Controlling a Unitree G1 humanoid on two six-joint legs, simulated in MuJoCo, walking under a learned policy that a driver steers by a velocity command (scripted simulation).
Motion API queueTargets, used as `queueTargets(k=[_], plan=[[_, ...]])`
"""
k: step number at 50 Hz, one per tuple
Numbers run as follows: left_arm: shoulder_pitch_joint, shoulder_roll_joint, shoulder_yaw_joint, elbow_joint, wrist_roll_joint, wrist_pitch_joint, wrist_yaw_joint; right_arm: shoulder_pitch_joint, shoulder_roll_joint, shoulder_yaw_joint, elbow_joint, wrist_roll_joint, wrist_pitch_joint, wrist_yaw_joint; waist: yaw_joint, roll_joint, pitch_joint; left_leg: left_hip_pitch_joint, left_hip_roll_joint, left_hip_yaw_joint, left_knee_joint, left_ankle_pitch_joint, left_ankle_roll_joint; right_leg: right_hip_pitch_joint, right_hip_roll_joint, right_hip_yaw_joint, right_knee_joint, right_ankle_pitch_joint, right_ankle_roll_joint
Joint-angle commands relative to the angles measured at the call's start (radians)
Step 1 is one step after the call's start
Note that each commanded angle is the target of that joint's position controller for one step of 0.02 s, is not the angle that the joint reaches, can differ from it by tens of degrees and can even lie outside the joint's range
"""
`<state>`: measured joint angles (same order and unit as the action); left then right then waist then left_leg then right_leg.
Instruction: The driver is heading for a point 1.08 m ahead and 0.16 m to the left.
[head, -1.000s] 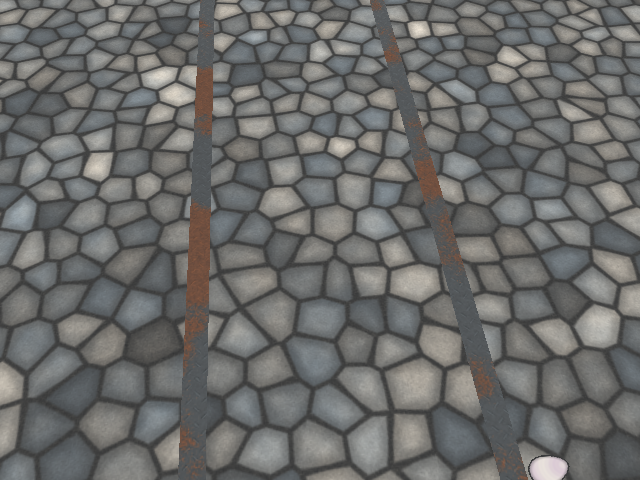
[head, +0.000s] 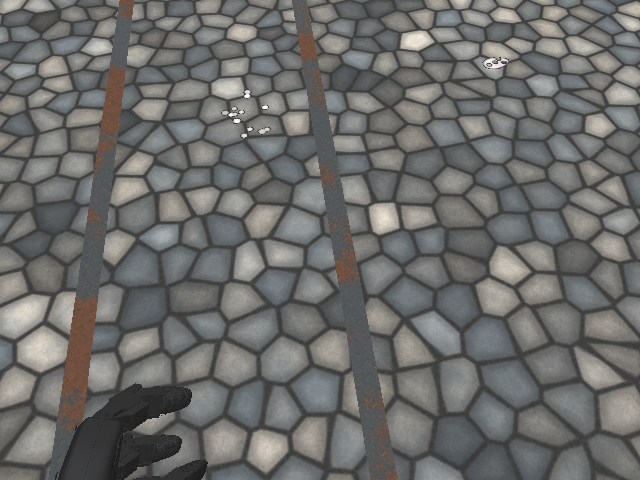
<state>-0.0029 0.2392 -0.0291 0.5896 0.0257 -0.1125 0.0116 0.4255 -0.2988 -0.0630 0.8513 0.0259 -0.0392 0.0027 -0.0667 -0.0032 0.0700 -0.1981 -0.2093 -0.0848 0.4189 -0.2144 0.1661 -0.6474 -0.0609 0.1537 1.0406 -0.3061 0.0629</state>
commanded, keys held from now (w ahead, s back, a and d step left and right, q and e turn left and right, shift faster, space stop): q+shift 0.38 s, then shift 0.26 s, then e+shift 0.36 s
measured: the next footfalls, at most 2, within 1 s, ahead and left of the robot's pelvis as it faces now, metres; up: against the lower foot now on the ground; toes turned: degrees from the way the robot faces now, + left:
right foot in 0.16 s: +0.36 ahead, -0.13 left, +0.00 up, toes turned +21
left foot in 0.56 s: +0.21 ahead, +0.10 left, +0.00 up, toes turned +30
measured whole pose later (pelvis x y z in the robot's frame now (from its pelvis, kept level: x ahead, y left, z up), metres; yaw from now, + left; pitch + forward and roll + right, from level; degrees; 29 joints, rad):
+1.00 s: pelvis +0.22 -0.05 -0.01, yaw +20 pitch +2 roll +1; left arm 0.21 0.29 0.07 0.72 -0.02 0.05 -0.01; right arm 0.09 -0.26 -0.07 0.69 0.00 0.04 -0.05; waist 0.03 0.03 0.02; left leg -0.36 0.10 0.14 0.69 -0.34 -0.02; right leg -0.30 -0.01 -0.06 0.64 -0.37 -0.04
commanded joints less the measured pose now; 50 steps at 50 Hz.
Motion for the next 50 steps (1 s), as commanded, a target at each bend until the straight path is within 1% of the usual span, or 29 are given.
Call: queueTargets(k=[1, 2, 4, 6, 7, 8, 9, 10, 11, 12, 14, 15, 17, 20, 25, 27, 28, 29, 30, 31, 32, 33, 35, 36, 40, 45, 48, 49, 50], plan=[[-0.014, 0.077, 0.034, -0.073, -0.011, -0.015, 0.014, -0.13, -0.192, -0.055, -0.123, 0.026, -0.017, -0.03, 0.062, -0.015, -0.103, -0.211, 0.121, -0.189, -0.072, 0.613, 0.028, 0.284, 0.16, -0.14, -0.407, 0.222, 0.026], [-0.024, 0.084, 0.043, -0.078, -0.022, -0.012, 0.017, -0.082, -0.2, -0.062, -0.105, 0.022, 0.003, -0.039, 0.037, 0.007, -0.145, -0.188, 0.106, -0.202, -0.03, 0.554, -0.02, 0.342, 0.203, -0.147, -0.49, 0.322, 0.032], [-0.03, 0.106, 0.061, -0.092, -0.044, -0.005, 0.014, -0.047, -0.156, -0.057, -0.097, 0.018, 0.031, -0.052, 0.026, 0.083, -0.166, -0.159, 0.094, -0.268, 0.046, 0.412, -0.083, 0.415, 0.225, -0.112, -0.583, 0.428, 0.029], [0.055, 0.139, 0.086, -0.078, -0.038, -0.005, 0.016, -0.128, -0.116, -0.052, -0.14, 0.018, 0.037, -0.058, 0.093, 0.128, -0.196, -0.139, 0.062, -0.277, 0.217, 0.338, -0.138, 0.536, 0.179, -0.066, -0.693, 0.559, 0.002], [0.208, 0.152, 0.096, -0.037, -0.02, -0.005, 0.021, -0.167, -0.077, -0.04, -0.172, 0.005, 0.037, -0.054, 0.161, 0.116, -0.296, -0.175, 0.034, -0.228, 0.429, 0.236, -0.177, 0.728, 0.08, -0.019, -0.702, 0.674, -0.041], [0.316, 0.175, 0.094, -0.02, -0.003, 0.006, 0.026, -0.113, 0.036, -0.005, -0.202, -0.04, 0.043, -0.05, 0.154, -0.055, -0.437, -0.334, -0.024, -0.135, 0.72, -0.472, -0.195, 0.974, -0.195, 0.216, -0.536, 1.071, -0.136], [0.309, 0.177, 0.083, -0.046, 0.04, 0.018, 0.016, 0.11, 0.006, -0.001, -0.212, -0.03, 0.036, -0.033, 0.048, -0.242, -0.575, -0.395, 0.0, -0.184, 0.979, -0.632, -0.221, 1.055, -0.432, 0.509, -0.49, 1.351, -0.308], [0.21, 0.222, 0.112, -0.035, 0.0, 0.033, 0.011, 0.171, -0.104, -0.016, -0.215, 0.0, 0.046, -0.011, 0.002, -0.284, -0.585, -0.5, 0.109, -0.136, 1.169, -0.491, -0.25, 1.029, -0.518, 0.632, -0.526, 0.945, -0.432], [0.123, 0.153, 0.105, -0.067, -0.005, 0.042, 0.023, 0.053, -0.158, -0.033, -0.211, 0.012, 0.061, -0.014, 0.035, -0.161, -0.473, -0.563, 0.181, -0.084, 1.169, -0.358, -0.263, 0.91, -0.401, 0.509, -0.602, 0.529, -0.4], [0.087, 0.099, 0.084, -0.082, -0.005, 0.059, 0.036, -0.068, -0.185, -0.046, -0.227, 0.007, 0.077, -0.025, 0.061, -0.053, -0.345, -0.551, 0.212, -0.038, 1.114, -0.256, -0.269, 0.733, -0.294, 0.348, -0.655, 0.337, -0.328], [0.042, 0.116, 0.085, -0.057, -0.003, 0.078, 0.038, -0.147, -0.152, -0.044, -0.269, 0.003, 0.101, -0.037, 0.037, -0.027, -0.164, -0.466, 0.247, -0.003, 0.97, -0.215, -0.267, 0.457, -0.181, 0.149, -0.718, 0.366, -0.273], [0.057, 0.125, 0.093, -0.032, -0.001, 0.077, 0.037, -0.159, -0.107, -0.034, -0.285, 0.001, 0.099, -0.036, 0.035, -0.049, -0.136, -0.429, 0.253, 0.023, 0.885, -0.215, -0.261, 0.401, -0.151, 0.073, -0.735, 0.435, -0.266], [0.093, 0.158, 0.113, 0.009, 0.001, 0.074, 0.033, -0.179, -0.05, -0.017, -0.309, -0.001, 0.085, -0.036, 0.044, -0.101, -0.168, -0.416, 0.269, 0.048, 0.765, -0.203, -0.256, 0.435, -0.173, 0.011, -0.75, 0.597, -0.295], [0.073, 0.184, 0.129, 0.024, -0.009, 0.081, 0.031, -0.195, -0.072, -0.018, -0.31, -0.004, 0.085, -0.024, 0.042, -0.104, -0.24, -0.328, 0.305, 0.04, 0.62, -0.11, -0.235, 0.449, -0.226, -0.033, -0.753, 0.56, -0.312], [0.078, 0.221, 0.142, 0.059, -0.04, 0.091, 0.007, -0.241, -0.1, -0.025, -0.314, -0.014, 0.096, -0.003, 0.047, -0.136, -0.205, -0.142, 0.25, 0.097, 0.326, -0.062, -0.177, 0.396, -0.22, -0.106, -0.73, 0.353, -0.275], [0.096, 0.202, 0.135, 0.079, -0.056, 0.093, 0.005, -0.202, -0.1, -0.031, -0.293, -0.022, 0.091, 0.004, 0.027, -0.121, -0.2, -0.011, 0.206, 0.126, 0.112, 0.036, -0.132, 0.369, -0.192, -0.139, -0.64, 0.276, -0.215], [0.155, 0.164, 0.124, 0.105, -0.051, 0.094, 0.002, -0.175, -0.124, -0.039, -0.286, -0.025, 0.087, 0.0, 0.03, -0.06, -0.189, 0.09, 0.23, 0.07, 0.015, 0.124, -0.096, 0.291, -0.146, -0.188, -0.544, 0.172, -0.148], [0.205, 0.099, 0.102, 0.088, -0.001, 0.096, -0.009, -0.173, -0.226, -0.056, -0.31, -0.036, 0.087, -0.014, 0.08, 0.242, -0.206, 0.23, 0.509, -0.274, -0.022, 0.433, 0.004, 0.08, -0.025, -0.304, -0.234, -0.212, -0.035], [0.143, 0.149, 0.117, 0.056, -0.002, 0.097, 0.003, -0.188, -0.26, -0.061, -0.33, -0.064, 0.078, -0.016, 0.024, 0.289, -0.227, 0.112, 0.64, -0.399, -0.072, 0.438, 0.184, -0.025, 0.043, -0.199, -0.03, -0.359, -0.003], [0.098, 0.196, 0.132, 0.058, -0.025, 0.104, 0.012, -0.204, -0.216, -0.051, -0.322, -0.07, 0.064, -0.013, 0.006, 0.19, -0.198, 0.046, 0.572, -0.329, -0.092, 0.339, 0.168, -0.009, 0.021, -0.141, 0.065, -0.297, -0.008], [0.115, 0.189, 0.135, 0.069, -0.036, 0.113, 0.018, -0.261, -0.182, -0.04, -0.313, -0.061, 0.052, -0.013, 0.045, 0.164, -0.164, 0.012, 0.505, -0.247, -0.084, 0.286, 0.108, -0.009, 0.016, -0.132, 0.078, -0.22, -0.014], [0.163, 0.169, 0.133, 0.11, -0.03, 0.124, 0.025, -0.316, -0.126, -0.023, -0.311, -0.05, 0.047, -0.016, 0.074, 0.131, -0.18, 0.011, 0.463, -0.173, -0.071, 0.261, 0.056, 0.016, 0.003, -0.128, 0.077, -0.165, -0.005], [0.246, 0.135, 0.124, 0.16, -0.026, 0.137, 0.021, -0.361, -0.026, 0.014, -0.286, -0.055, 0.035, -0.018, 0.112, 0.141, -0.199, -0.076, 0.415, -0.039, -0.057, 0.332, 0.026, 0.172, 0.007, -0.137, 0.062, -0.07, 0.02], [0.253, 0.12, 0.118, 0.163, -0.036, 0.138, 0.016, -0.371, -0.013, 0.017, -0.275, -0.062, 0.03, -0.019, 0.114, 0.146, -0.186, -0.091, 0.4, 0.003, -0.057, 0.306, 0.016, 0.211, 0.008, -0.137, -0.006, -0.045, 0.024], [0.143, 0.146, 0.112, 0.089, -0.049, 0.139, 0.002, -0.301, -0.119, -0.026, -0.242, -0.052, 0.051, -0.044, 0.037, 0.156, -0.149, 0.016, 0.502, -0.066, -0.043, 0.295, 0.077, 0.165, 0.004, -0.168, -0.134, -0.12, 0.01], [0.174, 0.134, 0.114, 0.068, -0.053, 0.154, -0.018, -0.312, -0.125, -0.045, -0.228, -0.034, 0.063, -0.059, 0.044, 0.151, -0.147, 0.064, 0.558, -0.056, -0.007, 0.392, 0.07, 0.194, -0.001, -0.208, -0.224, -0.154, -0.026], [0.261, 0.121, 0.123, 0.088, -0.052, 0.158, -0.031, -0.355, -0.121, -0.055, -0.221, -0.011, 0.068, -0.064, 0.101, 0.126, -0.162, 0.016, 0.518, 0.051, 0.102, 0.338, -0.015, 0.346, 0.045, -0.26, -0.473, 0.025, -0.084], [0.287, 0.154, 0.138, 0.092, -0.043, 0.156, -0.024, -0.312, -0.094, -0.055, -0.203, -0.009, 0.068, -0.062, 0.101, 0.033, -0.146, -0.067, 0.455, 0.128, 0.234, 0.171, -0.095, 0.427, 0.035, -0.172, -0.599, 0.185, -0.13], [0.309, 0.307, 0.179, 0.074, -0.033, 0.148, -0.004, -0.326, -0.036, -0.043, -0.245, -0.047, 0.066, -0.057, 0.07, -0.294, -0.129, -0.375, 0.3, 0.244, 0.552, -0.199, -0.218, 0.586, -0.222, 0.233, -0.643, 0.633, -0.264]])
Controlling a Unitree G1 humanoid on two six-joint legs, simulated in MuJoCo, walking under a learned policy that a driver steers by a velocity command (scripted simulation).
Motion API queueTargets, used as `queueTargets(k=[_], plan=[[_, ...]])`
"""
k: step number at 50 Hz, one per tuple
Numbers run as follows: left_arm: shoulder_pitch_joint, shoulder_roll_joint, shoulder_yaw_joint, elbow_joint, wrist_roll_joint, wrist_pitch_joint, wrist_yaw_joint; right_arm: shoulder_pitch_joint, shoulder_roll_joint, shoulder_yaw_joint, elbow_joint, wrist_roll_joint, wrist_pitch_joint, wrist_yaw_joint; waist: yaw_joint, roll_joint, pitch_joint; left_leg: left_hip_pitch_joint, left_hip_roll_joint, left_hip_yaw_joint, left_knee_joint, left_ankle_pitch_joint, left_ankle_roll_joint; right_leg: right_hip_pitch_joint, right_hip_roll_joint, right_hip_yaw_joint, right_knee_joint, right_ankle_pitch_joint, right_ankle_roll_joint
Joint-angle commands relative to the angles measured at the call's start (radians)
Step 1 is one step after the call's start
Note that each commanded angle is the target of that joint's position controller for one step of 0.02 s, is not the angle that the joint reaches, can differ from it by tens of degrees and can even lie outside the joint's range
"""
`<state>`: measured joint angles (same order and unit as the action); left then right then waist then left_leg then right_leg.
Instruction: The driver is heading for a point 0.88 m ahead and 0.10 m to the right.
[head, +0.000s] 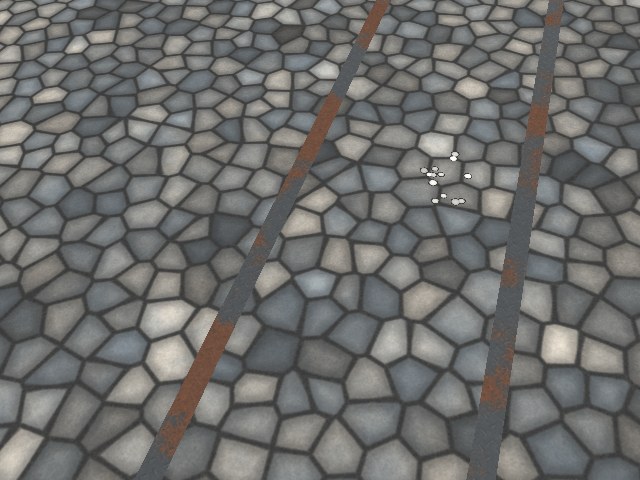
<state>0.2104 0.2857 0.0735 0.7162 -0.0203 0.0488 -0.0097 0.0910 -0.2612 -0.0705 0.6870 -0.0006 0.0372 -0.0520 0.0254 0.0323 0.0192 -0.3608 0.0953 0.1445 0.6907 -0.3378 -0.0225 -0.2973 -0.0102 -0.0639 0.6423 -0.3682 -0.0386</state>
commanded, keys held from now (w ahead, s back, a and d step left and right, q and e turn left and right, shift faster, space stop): e+shift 0.32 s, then shift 0.18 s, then w+shift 0.10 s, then w+q+shift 0.40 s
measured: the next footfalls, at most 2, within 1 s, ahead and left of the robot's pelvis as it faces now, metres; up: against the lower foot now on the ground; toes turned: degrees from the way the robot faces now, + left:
left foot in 0.48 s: +0.13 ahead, +0.09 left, +0.00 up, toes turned -33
right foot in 0.82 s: +0.04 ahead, -0.15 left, +0.00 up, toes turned -21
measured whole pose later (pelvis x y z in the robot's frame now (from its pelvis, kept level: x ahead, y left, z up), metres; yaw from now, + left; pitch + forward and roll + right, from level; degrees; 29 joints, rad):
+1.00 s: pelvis +0.12 -0.05 +0.02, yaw -15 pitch +3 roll -1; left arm 0.37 0.27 0.03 0.72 0.04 -0.07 0.01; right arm 0.22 -0.31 -0.09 0.68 -0.03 0.01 0.08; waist 0.03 0.04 -0.04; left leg -0.70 0.01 -0.03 1.16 -0.22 0.02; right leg -0.07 -0.02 -0.10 0.33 -0.32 0.01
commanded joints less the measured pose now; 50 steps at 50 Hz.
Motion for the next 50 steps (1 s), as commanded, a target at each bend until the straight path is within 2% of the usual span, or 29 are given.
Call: queueTargets(k=[1, 2, 4, 5, 6, 12, 16, 20, 22, 23, 24, 25, 26, 27, 28, 29, 31, 33, 36, 37, 39, 40, 41, 42, 43, 44, 45, 47, 50], plan=[[0.123, 0.273, 0.073, -0.074, 0.048, -0.032, 0.009, -0.144, -0.075, -0.028, -0.138, -0.029, -0.024, -0.003, 0.058, -0.347, -0.103, -0.387, -0.15, -0.144, 0.479, -0.361, -0.055, 0.258, -0.375, 0.655, -0.3, 0.819, -0.342], [0.106, 0.249, 0.067, -0.081, 0.058, -0.052, 0.004, -0.149, -0.096, -0.037, -0.133, -0.015, -0.031, -0.001, 0.05, -0.213, -0.115, -0.418, -0.126, -0.229, 0.563, -0.323, -0.04, 0.284, -0.345, 0.595, -0.299, 0.753, -0.328], [-0.002, 0.2, 0.061, -0.101, 0.006, -0.06, 0.022, -0.102, -0.107, -0.045, -0.098, -0.011, -0.035, -0.008, -0.013, -0.106, -0.098, -0.439, -0.099, -0.255, 0.524, -0.15, -0.033, 0.289, -0.242, 0.464, -0.26, 0.69, -0.217], [-0.036, 0.177, 0.052, -0.113, -0.012, -0.051, 0.033, -0.09, -0.119, -0.05, -0.094, -0.016, -0.036, -0.012, -0.027, -0.113, -0.108, -0.409, -0.093, -0.26, 0.491, -0.098, -0.039, 0.272, -0.217, 0.438, -0.258, 0.677, -0.191], [-0.036, 0.168, 0.049, -0.121, -0.014, -0.041, 0.042, -0.085, -0.107, -0.049, -0.093, -0.014, -0.039, -0.008, -0.032, -0.124, -0.123, -0.371, -0.111, -0.254, 0.484, -0.06, -0.047, 0.255, -0.193, 0.43, -0.256, 0.687, -0.183], [-0.016, 0.201, 0.067, -0.144, -0.009, -0.017, 0.064, -0.095, -0.079, -0.038, -0.082, 0.001, -0.055, 0.009, -0.019, -0.151, -0.131, -0.291, -0.171, -0.271, 0.199, 0.035, -0.071, 0.233, -0.134, 0.487, -0.244, 0.53, -0.156], [-0.044, 0.213, 0.073, -0.171, -0.006, -0.005, 0.059, -0.101, -0.098, -0.042, -0.077, 0.005, -0.067, 0.023, -0.01, -0.195, -0.117, -0.186, -0.194, -0.286, 0.063, 0.042, -0.066, 0.155, -0.109, 0.572, -0.232, 0.449, -0.146], [-0.074, 0.189, 0.058, -0.184, 0.0, 0.0, 0.049, -0.052, -0.122, -0.045, -0.06, 0.006, -0.082, 0.042, 0.0, -0.231, -0.153, -0.063, -0.166, -0.267, -0.059, 0.037, -0.041, 0.168, -0.109, 0.598, -0.167, 0.561, -0.139], [-0.1, 0.175, 0.047, -0.189, -0.007, 0.003, 0.046, -0.011, -0.121, -0.047, -0.049, 0.006, -0.09, 0.052, -0.028, -0.218, -0.141, 0.068, -0.152, -0.24, -0.242, 0.17, -0.012, 0.125, -0.077, 0.601, -0.137, 0.499, -0.115], [-0.079, 0.156, 0.039, -0.186, -0.003, 0.002, 0.046, -0.006, -0.132, -0.05, -0.048, -0.001, -0.091, 0.052, -0.023, -0.18, -0.136, 0.154, -0.105, -0.273, -0.31, 0.283, 0.014, 0.081, -0.042, 0.582, -0.11, 0.366, -0.084], [-0.016, 0.109, 0.023, -0.18, 0.019, -0.001, 0.042, -0.017, -0.18, -0.053, -0.07, -0.019, -0.087, 0.047, 0.014, 0.012, -0.162, 0.25, 0.074, -0.461, -0.343, 0.449, 0.084, 0.004, 0.053, 0.477, 0.056, 0.045, -0.033], [-0.001, 0.129, 0.029, -0.201, 0.011, -0.01, 0.044, 0.002, -0.228, -0.061, -0.06, -0.047, -0.079, 0.046, 0.038, 0.228, -0.098, 0.247, 0.242, -0.679, -0.368, 0.64, 0.272, -0.171, 0.201, 0.333, 0.246, -0.336, 0.036], [0.017, 0.194, 0.044, -0.186, 0.019, -0.02, 0.046, 0.033, -0.198, -0.057, -0.056, -0.031, -0.085, 0.045, 0.016, 0.187, -0.128, 0.233, 0.308, -0.788, -0.411, 0.304, 0.351, -0.242, 0.115, 0.294, 0.435, -0.295, 0.077], [-0.019, 0.21, 0.047, -0.172, 0.006, -0.024, 0.041, 0.051, -0.163, -0.047, -0.057, -0.011, -0.085, 0.042, -0.014, 0.119, -0.108, 0.234, 0.232, -0.719, -0.443, -0.129, 0.303, -0.288, 0.075, 0.275, 0.476, -0.178, 0.078], [-0.02, 0.174, 0.036, -0.16, 0.012, -0.026, 0.036, 0.064, -0.16, -0.042, -0.044, 0.005, -0.082, 0.038, -0.016, 0.133, -0.087, 0.239, 0.17, -0.67, -0.472, -0.331, 0.238, -0.329, 0.061, 0.232, 0.481, -0.119, 0.086], [-0.024, 0.155, 0.028, -0.152, 0.016, -0.032, 0.029, 0.087, -0.157, -0.037, -0.032, 0.014, -0.082, 0.033, -0.036, 0.144, -0.062, 0.249, 0.151, -0.649, -0.496, -0.374, 0.214, -0.368, 0.045, 0.201, 0.5, -0.074, 0.093], [-0.075, 0.119, 0.013, -0.167, 0.017, -0.06, 0.013, 0.153, -0.176, -0.035, -0.019, 0.01, -0.084, 0.024, -0.064, 0.114, -0.017, 0.203, 0.11, -0.592, -0.526, -0.333, 0.206, -0.36, 0.016, 0.124, 0.441, 0.002, 0.083], [-0.135, 0.075, -0.002, -0.184, 0.023, -0.095, 0.013, 0.198, -0.172, -0.032, -0.016, 0.017, -0.087, 0.024, -0.082, 0.111, -0.006, 0.167, 0.078, -0.564, -0.538, -0.247, 0.215, -0.284, 0.014, 0.09, 0.273, 0.018, 0.079], [-0.11, 0.051, -0.006, -0.173, 0.006, -0.138, 0.011, 0.169, -0.19, -0.036, -0.038, 0.032, -0.085, 0.025, -0.041, 0.171, -0.006, 0.043, 0.027, -0.527, -0.525, -0.168, 0.222, -0.044, 0.064, 0.064, -0.005, -0.042, 0.079], [-0.054, 0.07, -0.013, -0.144, 0.08, -0.097, -0.016, 0.176, -0.246, -0.062, -0.008, -0.046, -0.058, 0.059, -0.027, 0.125, -0.008, 0.039, -0.024, -0.483, -0.469, -0.181, 0.214, 0.007, 0.098, 0.021, -0.093, -0.107, 0.065], [0.029, 0.044, -0.013, -0.114, 0.061, -0.084, 0.003, 0.147, -0.192, -0.058, -0.02, -0.023, -0.038, 0.072, 0.03, 0.065, 0.007, -0.118, -0.07, -0.473, -0.363, -0.166, 0.186, 0.24, 0.103, -0.011, -0.281, 0.152, 0.056], [0.122, 0.087, -0.001, -0.093, 0.054, -0.094, 0.019, 0.121, -0.152, -0.051, -0.035, -0.012, -0.044, 0.069, 0.077, 0.035, -0.02, -0.304, -0.104, -0.452, -0.263, -0.19, 0.143, 0.463, 0.032, 0.044, -0.255, 0.147, 0.043], [0.248, 0.171, 0.014, -0.08, 0.057, -0.106, 0.034, 0.078, -0.057, -0.024, -0.076, -0.002, -0.06, 0.072, 0.141, -0.135, -0.095, -0.439, -0.176, -0.342, 0.017, -0.226, 0.099, 0.596, -0.221, 0.312, -0.357, -0.141, 0.011], [0.221, 0.307, 0.046, -0.091, 0.078, -0.101, 0.044, 0.019, -0.015, -0.003, -0.143, 0.008, -0.073, 0.073, 0.125, -0.26, -0.08, -0.611, -0.177, -0.256, 0.233, -0.159, 0.075, 0.515, -0.462, 0.666, -0.48, -0.454, -0.083], [0.172, 0.255, 0.042, -0.091, 0.087, -0.105, 0.045, -0.03, -0.075, -0.009, -0.159, -0.011, -0.072, 0.077, 0.106, -0.157, -0.038, -0.631, -0.077, -0.277, 0.355, -0.072, 0.078, 0.426, -0.476, 0.705, -0.472, -0.475, -0.132], [0.121, 0.179, 0.017, -0.095, 0.077, -0.113, 0.037, -0.004, -0.093, -0.017, -0.135, -0.019, -0.07, 0.088, 0.064, -0.128, -0.001, -0.63, -0.07, -0.278, 0.396, -0.008, 0.073, 0.392, -0.404, 0.586, -0.461, -0.404, -0.108], [0.09, 0.141, 0.005, -0.098, 0.07, -0.118, 0.03, 0.054, -0.107, -0.023, -0.104, -0.025, -0.064, 0.102, 0.031, -0.138, -0.003, -0.588, -0.058, -0.26, 0.414, 0.036, 0.059, 0.363, -0.346, 0.467, -0.471, -0.314, -0.08], [0.103, 0.125, -0.004, -0.077, 0.06, -0.128, 0.032, 0.073, -0.123, -0.03, -0.084, -0.037, -0.045, 0.13, 0.016, -0.165, 0.017, -0.558, -0.045, -0.214, 0.49, 0.097, 0.042, 0.313, -0.283, 0.293, -0.509, -0.171, -0.062], [0.164, 0.118, -0.002, -0.03, 0.06, -0.145, 0.02, 0.017, -0.101, -0.018, -0.1, -0.035, -0.03, 0.146, 0.02, -0.141, 0.065, -0.607, -0.027, -0.207, 0.531, 0.174, 0.044, 0.317, -0.266, 0.142, -0.534, -0.023, -0.054]])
